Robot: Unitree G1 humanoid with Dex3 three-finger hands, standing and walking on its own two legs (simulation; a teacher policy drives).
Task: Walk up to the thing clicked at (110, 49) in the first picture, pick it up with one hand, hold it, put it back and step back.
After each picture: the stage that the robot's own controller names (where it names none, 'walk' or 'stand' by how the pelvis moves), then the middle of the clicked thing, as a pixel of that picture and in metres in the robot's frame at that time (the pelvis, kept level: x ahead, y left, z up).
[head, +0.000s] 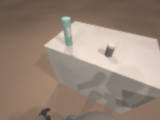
stand; (109, 50) +0.60 -0.12 +0.05
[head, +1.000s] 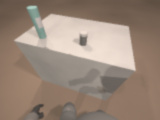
stand; (83, 38) +0.64 +0.12 +0.10
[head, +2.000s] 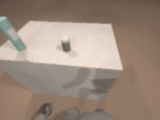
stand; (65, 44) +0.55 +0.23 +0.09
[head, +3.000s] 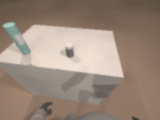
stand; (69, 50) +0.53 +0.22 +0.05
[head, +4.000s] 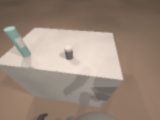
stand; (68, 52) +0.53 +0.21 +0.05
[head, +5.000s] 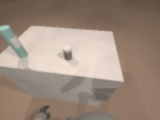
stand; (67, 53) +0.51 +0.21 +0.05
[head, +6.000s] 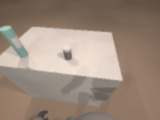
stand; (67, 52) +0.51 +0.22 +0.05
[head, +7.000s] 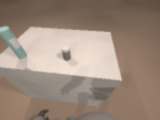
stand; (66, 53) +0.51 +0.23 +0.05
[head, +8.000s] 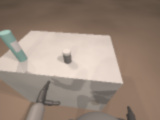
rise first; (67, 56) +0.49 +0.23 +0.05
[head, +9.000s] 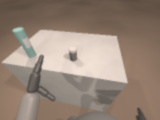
go down; (73, 54) +0.52 +0.21 +0.06
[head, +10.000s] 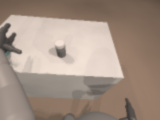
go down; (60, 49) +0.49 +0.21 +0.08
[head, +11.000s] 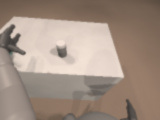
approach; (61, 49) +0.49 +0.21 +0.08
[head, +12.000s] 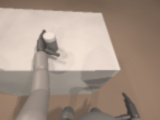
close in; (51, 42) +0.50 +0.23 +0.11
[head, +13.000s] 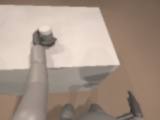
lift; (47, 36) +0.53 +0.24 +0.12
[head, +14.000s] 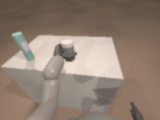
lift; (68, 50) +0.37 +0.16 +0.25
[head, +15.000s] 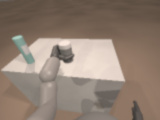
hold; (66, 52) +0.34 +0.17 +0.26
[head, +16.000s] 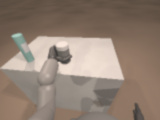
hold; (63, 53) +0.34 +0.18 +0.25
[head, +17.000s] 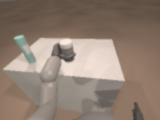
hold; (67, 50) +0.34 +0.16 +0.27
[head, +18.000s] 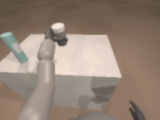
crouch; (60, 35) +0.44 +0.20 +0.29
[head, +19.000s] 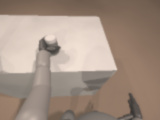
lower; (52, 44) +0.50 +0.23 +0.10
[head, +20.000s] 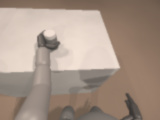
lower; (51, 40) +0.51 +0.22 +0.11
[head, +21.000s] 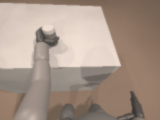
lower; (50, 36) +0.53 +0.22 +0.12
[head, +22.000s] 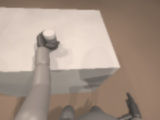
lower; (51, 40) +0.51 +0.23 +0.11
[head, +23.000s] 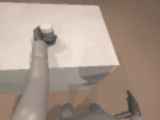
lower; (48, 34) +0.54 +0.23 +0.12
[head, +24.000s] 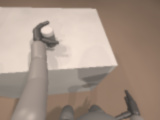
open; (49, 37) +0.54 +0.22 +0.11
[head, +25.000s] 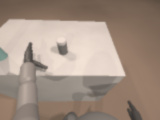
sink last; (62, 46) +0.50 +0.21 +0.10
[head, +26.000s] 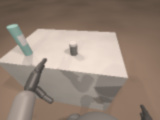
sink last; (73, 48) +0.55 +0.21 +0.10
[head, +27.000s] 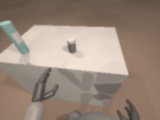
stand; (71, 45) +0.55 +0.21 +0.11
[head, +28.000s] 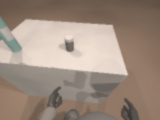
stand; (69, 43) +0.54 +0.21 +0.11
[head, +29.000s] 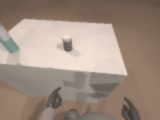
stand; (67, 43) +0.53 +0.21 +0.12
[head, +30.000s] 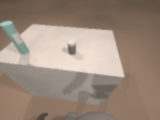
stand; (71, 47) +0.56 +0.20 +0.07
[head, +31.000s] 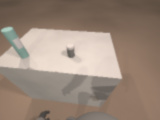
stand; (70, 50) +0.55 +0.21 +0.05
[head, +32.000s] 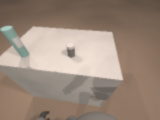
stand; (70, 50) +0.55 +0.21 +0.05
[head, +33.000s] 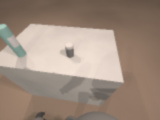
walk; (69, 50) +0.52 +0.21 +0.05
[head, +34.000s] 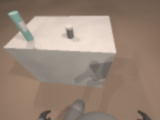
walk; (69, 31) +0.73 +0.26 +0.08
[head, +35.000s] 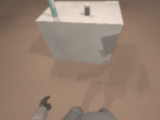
walk; (87, 9) +1.16 +0.14 +0.08
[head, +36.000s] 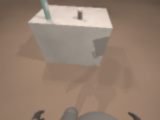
stand; (79, 14) +1.17 +0.25 +0.08
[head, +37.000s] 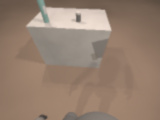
stand; (78, 16) +1.14 +0.26 +0.05
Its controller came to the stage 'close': yes
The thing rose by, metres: 0.22
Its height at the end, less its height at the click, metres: +0.00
